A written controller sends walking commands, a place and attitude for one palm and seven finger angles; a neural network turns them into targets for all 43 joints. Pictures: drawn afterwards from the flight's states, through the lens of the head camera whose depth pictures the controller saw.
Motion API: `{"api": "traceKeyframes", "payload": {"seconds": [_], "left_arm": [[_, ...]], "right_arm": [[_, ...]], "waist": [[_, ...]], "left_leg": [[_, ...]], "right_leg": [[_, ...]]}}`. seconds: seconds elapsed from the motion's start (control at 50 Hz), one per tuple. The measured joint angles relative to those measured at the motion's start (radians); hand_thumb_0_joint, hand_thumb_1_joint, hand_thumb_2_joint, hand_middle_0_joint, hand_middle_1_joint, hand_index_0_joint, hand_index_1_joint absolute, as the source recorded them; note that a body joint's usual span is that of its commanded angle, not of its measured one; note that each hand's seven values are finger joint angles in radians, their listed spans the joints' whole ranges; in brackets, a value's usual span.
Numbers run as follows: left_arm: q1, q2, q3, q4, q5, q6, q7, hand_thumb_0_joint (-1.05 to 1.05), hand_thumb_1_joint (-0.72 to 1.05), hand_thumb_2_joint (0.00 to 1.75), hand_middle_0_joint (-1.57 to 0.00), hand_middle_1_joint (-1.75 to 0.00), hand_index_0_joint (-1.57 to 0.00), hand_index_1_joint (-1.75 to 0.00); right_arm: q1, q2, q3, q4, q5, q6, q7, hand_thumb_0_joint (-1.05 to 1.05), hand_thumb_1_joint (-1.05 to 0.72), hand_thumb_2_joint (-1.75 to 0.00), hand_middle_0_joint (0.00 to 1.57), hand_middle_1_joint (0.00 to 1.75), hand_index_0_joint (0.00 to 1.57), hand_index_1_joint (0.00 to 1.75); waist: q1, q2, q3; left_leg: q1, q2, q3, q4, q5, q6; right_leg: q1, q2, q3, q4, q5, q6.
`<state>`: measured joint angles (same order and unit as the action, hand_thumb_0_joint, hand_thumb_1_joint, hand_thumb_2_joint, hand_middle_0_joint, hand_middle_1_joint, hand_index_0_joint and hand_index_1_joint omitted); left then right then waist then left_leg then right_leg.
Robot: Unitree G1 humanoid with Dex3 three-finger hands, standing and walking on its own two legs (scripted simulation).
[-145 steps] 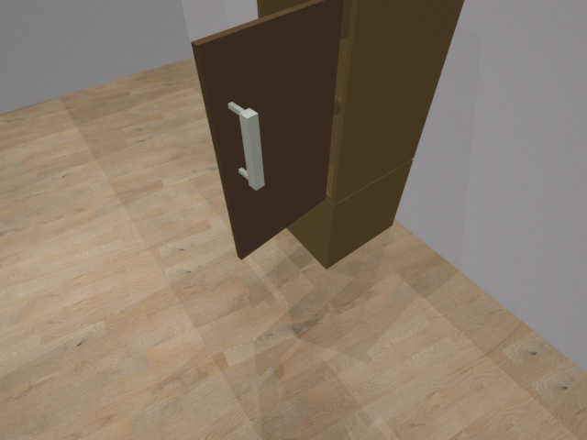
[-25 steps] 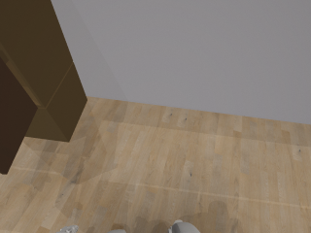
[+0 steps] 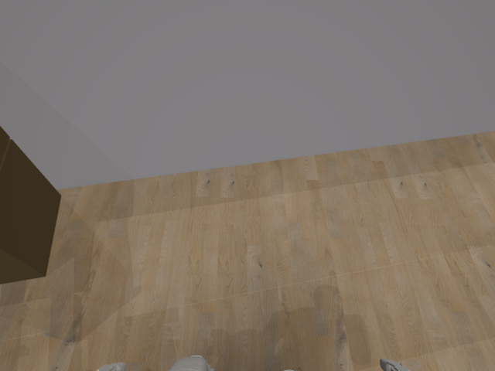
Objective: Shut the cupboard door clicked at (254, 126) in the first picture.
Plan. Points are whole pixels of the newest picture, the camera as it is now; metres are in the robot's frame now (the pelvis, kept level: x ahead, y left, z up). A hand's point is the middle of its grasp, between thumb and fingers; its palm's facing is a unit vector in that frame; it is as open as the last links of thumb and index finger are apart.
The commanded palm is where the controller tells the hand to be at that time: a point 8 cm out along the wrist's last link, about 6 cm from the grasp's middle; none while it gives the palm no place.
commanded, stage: walk around to get in front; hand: left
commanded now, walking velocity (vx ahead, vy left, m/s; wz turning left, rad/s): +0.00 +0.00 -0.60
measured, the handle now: out of the picture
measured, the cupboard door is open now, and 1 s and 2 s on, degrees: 97 97 97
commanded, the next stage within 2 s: none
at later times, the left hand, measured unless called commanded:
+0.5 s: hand (175, 361) +0.15 +0.14 -0.16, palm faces -0.28 -0.92 -0.27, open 7.4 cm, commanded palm none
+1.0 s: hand (226, 319) +0.22 +0.05 -0.16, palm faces -0.56 -0.79 -0.25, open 7.4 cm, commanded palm none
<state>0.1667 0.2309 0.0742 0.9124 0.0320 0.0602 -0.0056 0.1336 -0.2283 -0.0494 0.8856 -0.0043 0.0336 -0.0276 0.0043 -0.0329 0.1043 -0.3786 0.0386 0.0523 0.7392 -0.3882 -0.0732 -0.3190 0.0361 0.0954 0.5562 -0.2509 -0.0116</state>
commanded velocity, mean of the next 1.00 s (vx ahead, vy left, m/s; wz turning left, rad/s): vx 0.05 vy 0.00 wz -0.60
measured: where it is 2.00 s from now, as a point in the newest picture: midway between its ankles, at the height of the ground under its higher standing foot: (342, 363)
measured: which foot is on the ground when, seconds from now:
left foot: up 0.00-0.02, down 0.04-0.32, up 0.34-0.64, down 0.66-0.96, up 0.98-1.00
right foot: down 0.00-0.04, up 0.06-0.32, down 0.34-0.66, up 0.68-0.94, down 0.96-1.00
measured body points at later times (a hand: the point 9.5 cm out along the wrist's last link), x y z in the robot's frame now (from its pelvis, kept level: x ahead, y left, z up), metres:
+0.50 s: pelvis +0.00 -0.04 +0.00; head +0.06 -0.06 +0.45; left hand +0.16 +0.19 -0.14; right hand -0.01 -0.32 -0.14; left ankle +0.03 +0.11 -0.67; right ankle -0.02 -0.15 -0.73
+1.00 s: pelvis +0.01 -0.06 -0.01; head +0.04 -0.09 +0.44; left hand +0.25 +0.10 -0.14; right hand -0.11 -0.30 -0.16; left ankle +0.07 +0.08 -0.72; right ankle -0.06 -0.16 -0.74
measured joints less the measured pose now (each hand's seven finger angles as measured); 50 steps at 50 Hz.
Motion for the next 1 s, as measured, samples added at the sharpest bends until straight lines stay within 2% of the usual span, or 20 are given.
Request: {"api": "traceKeyframes", "payload": {"seconds": [0.04,0.08,0.12,0.16,0.2,0.26,0.32,0.34,0.38,0.44,0.54,0.64,0.66,0.7,0.74,0.78,0.82,0.92,0.96,1.0], "left_arm": [[0.012,-0.005,0.001,-0.004,-0.007,0.009,-0.003,0.01,0.9,0.9,-0.21,-0.3,-0.2,-0.3],[0.0,0.009,0.007,-0.002,-0.009,0.016,-0.013,0.01,0.9,0.9,-0.21,-0.3,-0.2,-0.3],[-0.011,0.022,0.018,0.0,-0.003,0.017,-0.024,0.01,0.9,0.9,-0.2,-0.3,-0.2,-0.29],[-0.018,0.027,0.024,-0.004,-0.003,0.017,-0.032,0.01,0.9,0.9,-0.2,-0.3,-0.2,-0.29],[-0.022,0.026,0.024,-0.009,-0.004,0.017,-0.036,0.01,0.9,0.9,-0.2,-0.3,-0.2,-0.29],[-0.024,0.023,0.018,-0.014,-0.006,0.012,-0.04,0.01,0.9,0.9,-0.2,-0.3,-0.2,-0.29],[-0.018,0.029,0.009,-0.022,-0.006,-0.002,-0.043,0.01,0.9,0.9,-0.2,-0.3,-0.2,-0.29],[-0.015,0.034,0.008,-0.024,-0.003,-0.013,-0.039,0.01,0.9,0.9,-0.2,-0.3,-0.2,-0.29],[-0.024,0.019,0.002,-0.014,-0.005,-0.023,-0.024,0.01,0.9,0.9,-0.2,-0.3,-0.2,-0.29],[-0.016,0.002,-0.001,-0.01,-0.005,-0.02,-0.007,0.01,0.9,0.9,-0.2,-0.3,-0.2,-0.29],[0.003,-0.003,-0.006,0.0,-0.003,-0.015,0.003,0.01,0.9,0.9,-0.2,-0.3,-0.2,-0.29],[0.015,-0.001,-0.002,0.005,-0.006,-0.002,0.0,0.01,0.9,0.9,-0.21,-0.3,-0.2,-0.3],[0.017,-0.002,-0.001,0.003,-0.011,0.004,-0.002,0.01,0.9,0.9,-0.21,-0.3,-0.2,-0.3],[0.004,0.012,0.006,0.004,-0.01,0.013,-0.011,0.01,0.9,0.9,-0.21,-0.3,-0.2,-0.3],[-0.01,0.025,0.015,0.005,-0.004,0.016,-0.022,0.01,0.9,0.9,-0.2,-0.3,-0.2,-0.29],[-0.023,0.031,0.022,-0.002,-0.004,0.017,-0.03,0.01,0.9,0.9,-0.2,-0.3,-0.2,-0.29],[-0.032,0.03,0.023,-0.011,-0.005,0.016,-0.035,0.01,0.9,0.9,-0.2,-0.3,-0.2,-0.29],[-0.04,0.028,0.014,-0.02,-0.007,0.007,-0.041,0.01,0.91,0.9,-0.2,-0.3,-0.2,-0.29],[-0.027,0.036,0.008,-0.028,-0.003,-0.008,-0.045,0.01,0.9,0.9,-0.2,-0.3,-0.2,-0.29],[-0.029,0.023,0.004,-0.018,-0.004,-0.026,-0.034,0.01,0.9,0.9,-0.2,-0.3,-0.2,-0.29]], "right_arm": [[0.014,-0.008,0.007,-0.016,-0.005,-0.02,-0.001,0.0,-0.91,-0.9,0.2,0.3,0.2,0.3],[0.019,0.005,0.016,-0.014,-0.018,-0.032,-0.007,0.0,-0.91,-0.9,0.2,0.3,0.2,0.3],[0.038,0.017,0.027,-0.01,-0.026,-0.036,-0.007,0.0,-0.91,-0.9,0.2,0.3,0.2,0.3],[0.056,0.022,0.032,-0.004,-0.031,-0.032,-0.008,0.0,-0.91,-0.9,0.2,0.3,0.2,0.3],[0.07,0.021,0.031,0.003,-0.033,-0.029,-0.008,0.0,-0.91,-0.9,0.2,0.3,0.2,0.3],[0.082,0.012,0.025,0.011,-0.033,-0.025,-0.003,0.0,-0.91,-0.9,0.2,0.3,0.2,0.3],[0.102,-0.003,0.015,0.012,-0.025,-0.017,0.005,0.0,-0.9,-0.9,0.2,0.3,0.2,0.3],[0.103,-0.008,0.01,0.014,-0.02,-0.01,0.007,0.0,-0.9,-0.9,0.2,0.3,0.2,0.3],[0.081,-0.031,0.001,0.03,-0.012,0.014,0.001,0.0,-0.91,-0.9,0.2,0.3,0.2,0.3],[0.051,-0.044,-0.008,0.046,-0.008,0.028,-0.004,0.0,-0.91,-0.9,0.2,0.3,0.2,0.3],[0.02,-0.027,-0.008,0.025,-0.003,0.015,-0.001,0.0,-0.91,-0.9,0.2,0.3,0.19,0.3],[0.012,-0.006,0.006,-0.001,0.002,-0.008,-0.003,0.0,-0.91,-0.9,0.2,0.3,0.19,0.3],[0.02,-0.008,0.009,-0.008,-0.004,-0.019,-0.004,0.0,-0.91,-0.9,0.2,0.3,0.2,0.3],[0.024,0.009,0.019,-0.008,-0.017,-0.029,-0.007,0.0,-0.91,-0.9,0.2,0.3,0.2,0.3],[0.043,0.023,0.03,-0.008,-0.025,-0.035,-0.007,0.0,-0.91,-0.9,0.2,0.3,0.2,0.3],[0.062,0.03,0.036,-0.004,-0.03,-0.032,-0.007,0.0,-0.91,-0.9,0.2,0.3,0.2,0.3],[0.074,0.03,0.036,0.003,-0.032,-0.029,-0.007,0.0,-0.91,-0.9,0.2,0.3,0.2,0.3],[0.097,0.014,0.023,0.016,-0.03,-0.022,0.004,0.0,-0.9,-0.9,0.2,0.3,0.2,0.3],[0.119,0.002,0.015,0.015,-0.024,-0.015,0.01,0.0,-0.9,-0.9,0.2,0.3,0.2,0.3],[0.11,-0.023,0.006,0.033,-0.018,0.006,0.012,0.0,-0.9,-0.9,0.2,0.3,0.2,0.3]], "waist": [[-0.002,0.022,-0.026],[0.0,0.007,-0.018],[0.006,-0.005,-0.013],[0.011,0.0,-0.012],[0.013,0.016,-0.01],[0.006,0.041,-0.007],[-0.004,0.052,-0.014],[-0.003,0.042,-0.018],[-0.006,0.063,0.0],[-0.007,0.061,0.01],[-0.002,0.02,0.006],[0.004,0.001,-0.018],[0.001,0.012,-0.029],[0.003,-0.005,-0.021],[0.004,-0.011,-0.017],[0.007,-0.005,-0.013],[0.009,0.011,-0.01],[-0.006,0.05,-0.008],[-0.01,0.045,-0.028],[-0.011,0.065,-0.022]], "left_leg": [[0.056,0.017,-0.019,-0.169,0.073,0.031],[0.043,0.026,-0.002,-0.14,0.104,0.056],[0.061,0.041,0.016,-0.151,0.102,0.057],[0.085,0.062,0.03,-0.186,0.112,0.049],[0.105,0.086,0.045,-0.211,0.122,0.04],[0.12,0.123,0.075,-0.206,0.112,0.02],[0.104,0.152,0.106,-0.131,0.066,-0.007],[0.075,0.147,0.106,-0.056,-0.007,-0.012],[0.004,0.121,0.035,0.14,-0.126,-0.009],[-0.075,0.074,-0.008,0.318,-0.11,-0.013],[-0.07,0.024,-0.003,0.189,-0.052,-0.018],[0.041,-0.002,-0.009,-0.12,0.045,0.005],[0.053,0.009,-0.016,-0.172,0.101,0.032],[0.046,0.019,0.007,-0.141,0.108,0.066],[0.064,0.037,0.022,-0.154,0.098,0.069],[0.088,0.058,0.034,-0.189,0.108,0.061],[0.107,0.082,0.047,-0.214,0.118,0.052],[0.122,0.14,0.098,-0.184,0.088,0.02],[0.098,0.151,0.121,-0.106,0.037,0.009],[0.03,0.138,0.063,0.081,-0.114,0.001]], "right_leg": [[-0.037,0.031,0.002,0.046,-0.039,0.007],[-0.102,0.026,-0.018,0.222,-0.189,0.02],[-0.158,0.013,-0.052,0.411,-0.231,0.035],[-0.179,-0.011,-0.09,0.494,-0.226,0.05],[-0.161,-0.033,-0.125,0.456,-0.223,0.057],[-0.097,-0.05,-0.161,0.302,-0.213,0.051],[0.007,-0.058,-0.177,0.069,-0.063,0.025],[0.01,-0.065,-0.156,0.039,0.005,0.0],[-0.009,-0.049,-0.141,0.088,-0.042,-0.012],[0.005,-0.033,-0.107,0.051,-0.057,-0.01],[0.021,-0.017,-0.041,-0.021,-0.005,-0.01],[-0.004,0.018,0.015,0.004,-0.011,0.008],[-0.026,0.032,0.012,0.04,-0.045,0.01],[-0.091,0.027,-0.01,0.223,-0.191,0.022],[-0.147,0.014,-0.05,0.412,-0.237,0.037],[-0.168,-0.01,-0.089,0.492,-0.232,0.051],[-0.153,-0.033,-0.122,0.455,-0.226,0.058],[-0.039,-0.054,-0.175,0.189,-0.18,0.044],[0.035,-0.065,-0.172,0.014,-0.108,0.013],[0.016,-0.052,-0.158,0.046,-0.058,0.007]]}}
